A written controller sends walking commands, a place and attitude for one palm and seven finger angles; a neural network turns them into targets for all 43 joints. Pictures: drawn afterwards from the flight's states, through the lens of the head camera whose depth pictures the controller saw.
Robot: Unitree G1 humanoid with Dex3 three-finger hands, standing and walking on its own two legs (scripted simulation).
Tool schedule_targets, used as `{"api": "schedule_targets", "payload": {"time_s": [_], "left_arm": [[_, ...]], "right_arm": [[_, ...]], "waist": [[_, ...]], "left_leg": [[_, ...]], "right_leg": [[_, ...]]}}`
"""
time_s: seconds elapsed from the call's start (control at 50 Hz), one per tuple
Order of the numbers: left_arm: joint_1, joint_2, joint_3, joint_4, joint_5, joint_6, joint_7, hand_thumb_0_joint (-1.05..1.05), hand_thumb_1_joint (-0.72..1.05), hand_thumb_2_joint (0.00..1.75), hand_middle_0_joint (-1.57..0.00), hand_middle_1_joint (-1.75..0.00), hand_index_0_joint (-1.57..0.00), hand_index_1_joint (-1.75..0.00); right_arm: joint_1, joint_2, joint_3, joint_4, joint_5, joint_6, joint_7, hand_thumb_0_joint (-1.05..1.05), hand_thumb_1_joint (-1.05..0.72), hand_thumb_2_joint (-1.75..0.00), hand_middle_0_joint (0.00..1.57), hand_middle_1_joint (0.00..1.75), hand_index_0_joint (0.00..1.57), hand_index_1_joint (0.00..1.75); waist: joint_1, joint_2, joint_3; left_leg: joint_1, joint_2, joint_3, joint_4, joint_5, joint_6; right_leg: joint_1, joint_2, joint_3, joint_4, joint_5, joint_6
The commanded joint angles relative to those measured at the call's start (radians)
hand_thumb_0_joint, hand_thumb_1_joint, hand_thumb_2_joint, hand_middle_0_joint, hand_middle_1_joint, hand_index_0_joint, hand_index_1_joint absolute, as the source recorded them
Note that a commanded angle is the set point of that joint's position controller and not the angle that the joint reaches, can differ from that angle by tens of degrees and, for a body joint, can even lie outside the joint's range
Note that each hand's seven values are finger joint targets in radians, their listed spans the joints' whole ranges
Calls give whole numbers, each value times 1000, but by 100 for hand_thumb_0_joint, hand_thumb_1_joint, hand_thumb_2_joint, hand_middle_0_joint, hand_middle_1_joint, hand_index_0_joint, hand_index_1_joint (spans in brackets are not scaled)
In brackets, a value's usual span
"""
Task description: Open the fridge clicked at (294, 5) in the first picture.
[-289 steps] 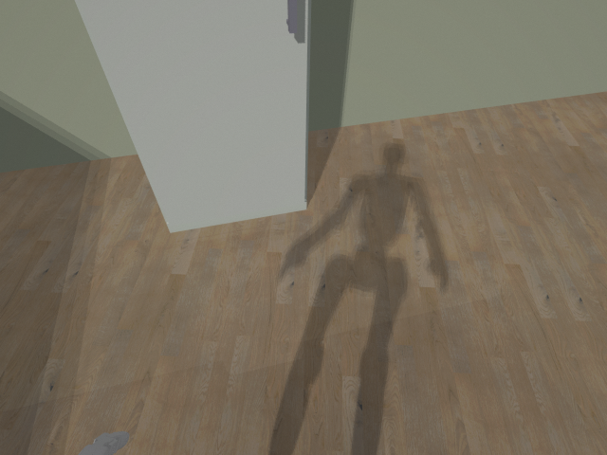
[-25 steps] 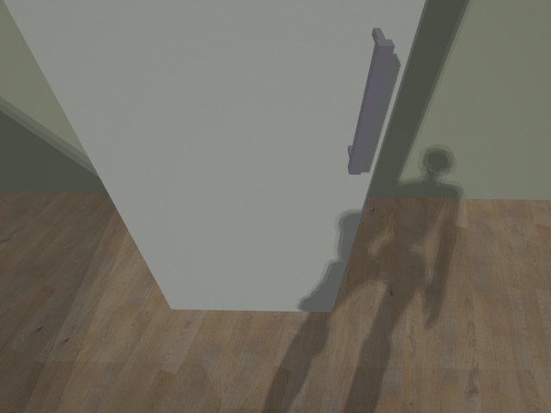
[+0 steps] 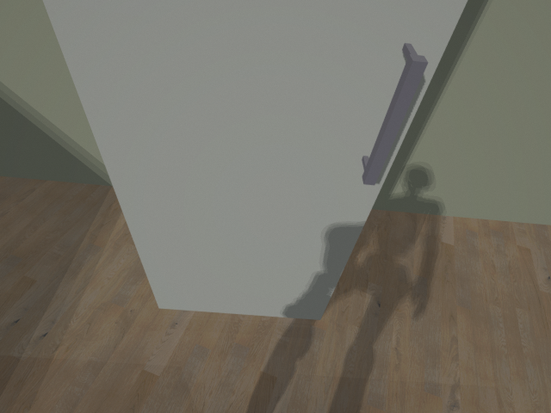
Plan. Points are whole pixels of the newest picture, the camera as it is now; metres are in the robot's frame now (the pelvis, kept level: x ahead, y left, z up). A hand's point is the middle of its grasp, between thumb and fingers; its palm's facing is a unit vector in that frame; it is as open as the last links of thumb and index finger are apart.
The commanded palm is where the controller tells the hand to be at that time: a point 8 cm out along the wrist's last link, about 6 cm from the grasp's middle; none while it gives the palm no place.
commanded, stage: come to a stop and stand still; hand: right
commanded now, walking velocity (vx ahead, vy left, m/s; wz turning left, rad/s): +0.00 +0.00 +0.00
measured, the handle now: (386, 121) +0.53 -0.14 +0.18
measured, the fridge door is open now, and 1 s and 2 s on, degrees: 0 0 0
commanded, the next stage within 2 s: look again from close up in 0.34 s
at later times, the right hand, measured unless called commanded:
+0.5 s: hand out of the picture +0.03 -0.16 -0.16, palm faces +0.03 +0.97 -0.24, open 7.4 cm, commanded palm none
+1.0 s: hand out of the picture +0.02 -0.17 -0.17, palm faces +0.03 +0.97 -0.23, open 7.4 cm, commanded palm none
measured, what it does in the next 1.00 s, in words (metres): stands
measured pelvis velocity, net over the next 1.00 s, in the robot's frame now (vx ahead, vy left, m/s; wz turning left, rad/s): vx -0.01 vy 0.02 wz -0.01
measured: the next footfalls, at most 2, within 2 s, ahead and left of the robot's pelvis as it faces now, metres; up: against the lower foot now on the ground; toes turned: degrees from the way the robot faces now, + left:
none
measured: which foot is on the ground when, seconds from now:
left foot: down 0.00-1.00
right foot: down 0.00-1.00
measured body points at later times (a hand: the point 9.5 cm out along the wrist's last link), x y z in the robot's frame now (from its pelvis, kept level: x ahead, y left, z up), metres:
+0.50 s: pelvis +0.00 +0.03 +0.00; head +0.01 +0.04 +0.45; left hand +0.01 +0.27 -0.16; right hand +0.03 -0.21 -0.15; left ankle +0.03 +0.12 -0.74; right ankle -0.04 -0.12 -0.74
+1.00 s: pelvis -0.01 +0.02 +0.00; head +0.01 +0.03 +0.45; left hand -0.01 +0.26 -0.16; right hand +0.02 -0.22 -0.15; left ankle +0.03 +0.12 -0.74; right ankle -0.04 -0.12 -0.74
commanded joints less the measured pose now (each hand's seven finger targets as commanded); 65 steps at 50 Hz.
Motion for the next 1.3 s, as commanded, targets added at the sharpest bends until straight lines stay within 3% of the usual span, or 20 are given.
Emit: {"api": "schedule_targets", "payload": {"time_s": [0.0,0.16,0.64,0.78,1.0,1.26,1.28], "left_arm": [[56,90,16,-21,-4,-16,7,0,90,90,-20,-30,-20,-30],[41,104,18,-3,-3,-14,8,0,90,90,-20,-30,-20,-30],[29,118,18,16,-3,-9,8,0,90,90,-20,-30,-20,-30],[38,115,18,20,-2,-7,6,0,90,90,-20,-30,-20,-30],[33,113,20,22,-4,-14,10,0,90,90,-20,-30,-20,-30],[18,120,22,24,-3,-10,9,0,90,90,-20,-30,-20,-30],[34,84,13,33,0,-7,7,0,90,90,-20,-30,-20,-30]], "right_arm": [[29,-143,-27,-36,-2,-19,-6,0,-90,-90,20,30,20,30],[6,-166,-33,-37,0,-22,-2,0,-90,-90,20,30,20,30],[-10,-182,-38,-36,-1,-17,1,0,-90,-90,20,30,20,30],[-12,-187,-39,-41,-1,-12,3,0,-90,-90,20,30,20,30],[-2,-174,-37,-36,-1,-15,2,0,-90,-90,20,30,20,30],[-11,-181,-37,-37,-2,-14,2,0,-90,-90,20,30,20,30],[10,-143,-30,-27,-2,-9,1,0,-90,-90,20,30,20,30]], "waist": [[-2,91,33],[0,63,3],[-4,59,26],[-5,72,46],[-9,51,15],[-8,63,20],[-8,55,8]], "left_leg": [[63,69,-77,-92,155,54],[77,76,-93,-114,167,62],[73,68,-97,-164,89,62],[53,65,-103,-184,-15,60],[89,61,-79,-139,126,58],[79,65,-91,-147,111,58],[83,66,-89,-150,49,55]], "right_leg": [[-103,-89,72,-100,137,-25],[-81,-93,60,-96,143,-14],[-89,-103,62,-114,118,-7],[-108,-99,65,-121,78,-10],[-93,-113,69,-122,149,-11],[-89,-108,67,-119,131,-11],[-86,-104,57,-115,93,-8]]}}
